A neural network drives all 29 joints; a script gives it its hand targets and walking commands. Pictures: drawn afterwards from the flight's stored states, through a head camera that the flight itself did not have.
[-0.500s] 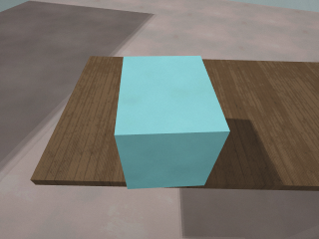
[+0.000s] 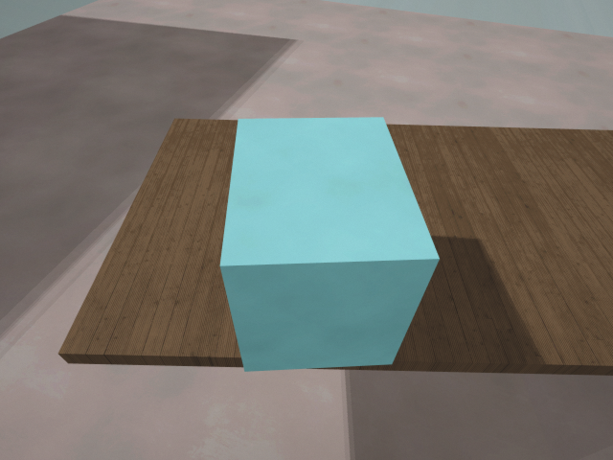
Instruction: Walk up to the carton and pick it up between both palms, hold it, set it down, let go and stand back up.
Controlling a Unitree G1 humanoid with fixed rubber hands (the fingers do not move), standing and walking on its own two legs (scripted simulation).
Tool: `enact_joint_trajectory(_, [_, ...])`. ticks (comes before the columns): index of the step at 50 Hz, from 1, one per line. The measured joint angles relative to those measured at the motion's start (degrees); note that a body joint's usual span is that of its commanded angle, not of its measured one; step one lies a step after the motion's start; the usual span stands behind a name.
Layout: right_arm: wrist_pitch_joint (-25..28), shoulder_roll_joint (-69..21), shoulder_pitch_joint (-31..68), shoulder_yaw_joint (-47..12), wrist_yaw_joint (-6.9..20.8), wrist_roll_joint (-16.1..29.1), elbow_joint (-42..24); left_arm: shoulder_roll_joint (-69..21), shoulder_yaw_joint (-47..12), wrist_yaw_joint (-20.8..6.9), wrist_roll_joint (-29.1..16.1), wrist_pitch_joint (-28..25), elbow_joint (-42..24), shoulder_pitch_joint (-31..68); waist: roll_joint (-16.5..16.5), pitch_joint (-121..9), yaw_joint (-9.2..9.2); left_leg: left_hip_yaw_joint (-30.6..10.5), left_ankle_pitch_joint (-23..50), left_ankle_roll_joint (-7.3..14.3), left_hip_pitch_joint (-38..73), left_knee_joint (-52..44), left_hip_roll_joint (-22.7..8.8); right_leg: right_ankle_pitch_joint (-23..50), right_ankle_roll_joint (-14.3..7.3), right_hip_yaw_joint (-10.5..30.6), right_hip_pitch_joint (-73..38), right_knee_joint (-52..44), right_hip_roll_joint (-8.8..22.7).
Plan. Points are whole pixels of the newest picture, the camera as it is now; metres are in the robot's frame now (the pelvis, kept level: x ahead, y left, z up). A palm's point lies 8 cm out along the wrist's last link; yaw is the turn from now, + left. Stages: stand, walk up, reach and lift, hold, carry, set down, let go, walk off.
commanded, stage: walk up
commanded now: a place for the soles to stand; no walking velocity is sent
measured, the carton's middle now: (315, 242) +0.48 +0.00 +0.01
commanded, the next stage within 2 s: reach and lift in 0.02 s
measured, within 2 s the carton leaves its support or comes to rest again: neither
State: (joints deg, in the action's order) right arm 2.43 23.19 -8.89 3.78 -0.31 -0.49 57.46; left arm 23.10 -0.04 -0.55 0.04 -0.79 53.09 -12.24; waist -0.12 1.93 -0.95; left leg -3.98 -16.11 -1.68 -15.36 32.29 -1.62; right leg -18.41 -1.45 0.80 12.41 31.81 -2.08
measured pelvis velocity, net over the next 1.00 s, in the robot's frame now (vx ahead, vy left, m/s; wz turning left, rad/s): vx -0.07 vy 0.03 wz -0.02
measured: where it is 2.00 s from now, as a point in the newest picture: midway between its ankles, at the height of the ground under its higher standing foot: outside the picture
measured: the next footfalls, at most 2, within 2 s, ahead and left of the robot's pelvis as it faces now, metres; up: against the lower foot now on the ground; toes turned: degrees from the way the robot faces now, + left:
right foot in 1.22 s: -0.07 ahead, -0.06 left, +0.00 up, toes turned -6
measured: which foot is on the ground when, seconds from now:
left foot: down 0.00-1.00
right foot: down 0.00-1.00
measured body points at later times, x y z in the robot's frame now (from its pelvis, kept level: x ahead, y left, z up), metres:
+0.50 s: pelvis +0.01 +0.00 +0.00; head +0.03 +0.01 +0.44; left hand +0.22 +0.28 -0.08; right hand +0.18 -0.31 -0.07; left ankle +0.02 +0.15 -0.73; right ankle -0.01 -0.11 -0.73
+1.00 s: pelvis -0.07 +0.03 +0.00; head -0.10 +0.05 +0.45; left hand +0.15 +0.27 -0.05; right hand +0.11 -0.26 -0.02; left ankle -0.01 +0.14 -0.73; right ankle -0.02 -0.11 -0.73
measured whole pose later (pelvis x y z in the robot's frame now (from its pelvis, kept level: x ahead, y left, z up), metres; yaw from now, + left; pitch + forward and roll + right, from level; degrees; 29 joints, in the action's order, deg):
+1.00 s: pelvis -0.07 +0.03 +0.00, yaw -1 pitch -7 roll -1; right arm 5.9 19.1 -9.0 4.4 3.2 1.4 33.4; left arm 16.1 1.8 0.8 0.0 15.2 22.7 -7.6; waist -2.1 2.8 -1.0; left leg -3.8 -14.2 -1.1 -12.1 33.1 1.0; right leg -13.9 -2.7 0.9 11.2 30.5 -0.1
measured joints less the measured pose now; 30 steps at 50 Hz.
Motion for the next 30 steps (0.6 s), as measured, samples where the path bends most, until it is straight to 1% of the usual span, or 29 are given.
enact_joint_trajectory(3, [-0.03, 0.00, 0.00, 0.00, 0.00, 0.00, 0.03, 0.00, 0.00, -0.01, 0.00, 0.00, 0.00, 0.00, 0.00, -0.01, 0.00, 0.00, 0.00, 0.00, 0.00, 0.00, 0.00, 0.03, -0.01, 0.00, 0.00, 0.00, 0.00])
enact_joint_trajectory(4, [0.66, 0.00, 0.22, 0.00, 0.05, -0.24, 0.59, 0.00, 0.00, 0.12, 0.00, 1.14, -0.58, 0.09, 0.00, 0.11, 0.01, 0.00, -0.02, 0.00, -0.01, 0.05, 0.00, 0.02, -0.02, 0.00, 0.01, 0.05, 0.00])
enact_joint_trajectory(6, [4.02, -0.01, 2.31, 0.07, 1.06, -1.51, 2.68, -0.01, -0.01, 1.06, 0.01, 8.71, -5.27, 1.41, -0.02, 1.99, 0.00, 0.05, -0.35, 0.00, -0.03, 0.90, 0.00, -0.26, 0.02, -0.01, 0.09, 0.97, 0.00])
enact_joint_trajectory(8, [5.93, 0.00, 4.26, 0.20, 2.34, -1.98, 2.14, 0.00, -0.01, 1.65, 0.00, 15.27, -10.55, 3.98, -0.03, 4.99, -0.01, 0.14, -0.92, 0.00, -0.04, 2.27, 0.00, -0.78, 0.00, -0.01, 0.16, 2.46, 0.00])
enact_joint_trajectory(10, [7.03, 0.00, 5.37, 0.47, 2.90, -1.99, 0.19, -0.11, -0.01, 1.70, -0.01, 19.55, -15.27, 6.80, -0.05, 7.55, -0.01, 0.18, -1.22, 0.00, -0.04, 3.15, 0.00, -1.14, -0.02, 0.00, 0.18, 3.38, -0.01])
enact_joint_trajectory(12, [7.88, -0.01, 5.54, 0.64, 3.08, -1.99, -1.69, -0.39, -0.01, 1.70, -0.01, 21.96, -19.13, 9.08, -0.12, 8.73, -0.01, 0.19, -1.21, 0.00, -0.02, 3.21, 0.00, -1.17, 0.16, 0.00, 0.16, 3.45, 0.00])
enact_joint_trajectory(15, [8.38, -0.01, 5.53, 0.66, 3.09, -1.99, -3.34, -0.92, -0.02, 1.69, -0.01, 23.06, -24.16, 10.33, -0.31, 8.13, 0.00, 0.24, -1.54, -0.16, 0.02, 3.21, -0.01, -1.55, 0.20, 0.03, 0.13, 3.44, 0.02])
enact_joint_trajectory(17, [8.96, -0.01, 5.54, 0.65, 3.09, -1.99, -4.46, -1.31, -0.01, 1.53, -0.01, 23.11, -26.08, 10.30, -0.44, 6.79, 0.00, 0.27, -1.91, -0.25, 0.03, 3.21, -0.01, -1.89, 0.23, 0.03, 0.12, 3.44, 0.04])
enact_joint_trajectory(22, [10.88, -0.01, 5.52, 0.66, 2.96, -1.94, -6.95, -1.89, 0.20, 0.49, -0.01, 22.96, -26.43, 10.12, -0.88, 3.68, 0.00, 0.28, -2.23, -0.26, 0.01, 3.21, -0.03, -2.04, 0.62, 0.03, 0.06, 3.26, 0.06])
enact_joint_trajectory(30, [11.26, -0.01, 5.25, 0.65, 2.92, 0.14, -3.86, -4.02, 1.78, 0.03, 0.00, 20.93, -26.89, 7.77, -0.96, 3.11, 0.00, 0.29, -1.17, -0.26, -0.01, 2.50, -0.03, -0.39, 0.98, 0.04, -0.60, 1.09, 0.11])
